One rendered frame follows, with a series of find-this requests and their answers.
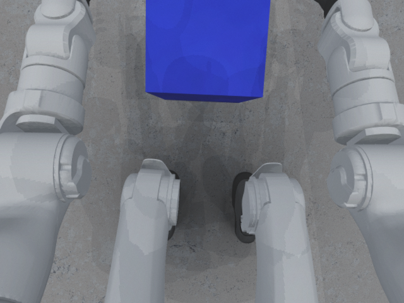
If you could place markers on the robot left upper arm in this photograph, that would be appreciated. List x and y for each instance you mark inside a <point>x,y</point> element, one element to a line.
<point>40,174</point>

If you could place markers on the left robot forearm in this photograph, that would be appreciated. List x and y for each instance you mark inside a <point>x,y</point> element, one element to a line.
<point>53,71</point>

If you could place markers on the right robot forearm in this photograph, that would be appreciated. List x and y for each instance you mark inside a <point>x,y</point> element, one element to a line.
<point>362,84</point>

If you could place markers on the robot right thigh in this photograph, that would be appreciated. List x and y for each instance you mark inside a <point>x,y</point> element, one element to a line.
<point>285,272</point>

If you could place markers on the robot right hand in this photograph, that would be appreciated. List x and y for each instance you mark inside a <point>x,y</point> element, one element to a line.
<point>326,5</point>

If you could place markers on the carton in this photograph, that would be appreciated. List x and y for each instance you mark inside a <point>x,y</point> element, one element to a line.
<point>206,50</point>

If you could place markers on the right robot shin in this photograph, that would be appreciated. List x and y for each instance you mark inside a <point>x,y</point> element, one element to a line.
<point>274,168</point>

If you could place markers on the robot right upper arm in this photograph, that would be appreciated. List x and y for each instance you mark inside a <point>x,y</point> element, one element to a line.
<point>368,180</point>

